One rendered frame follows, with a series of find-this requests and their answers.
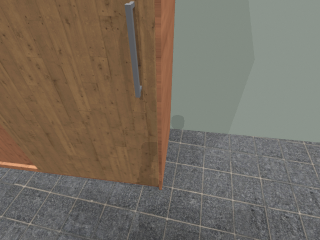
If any wardrobe door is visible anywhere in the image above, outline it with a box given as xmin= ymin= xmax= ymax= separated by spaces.
xmin=0 ymin=0 xmax=159 ymax=186
xmin=0 ymin=124 xmax=34 ymax=166

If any handle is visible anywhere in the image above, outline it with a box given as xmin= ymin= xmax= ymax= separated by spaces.
xmin=124 ymin=1 xmax=142 ymax=98

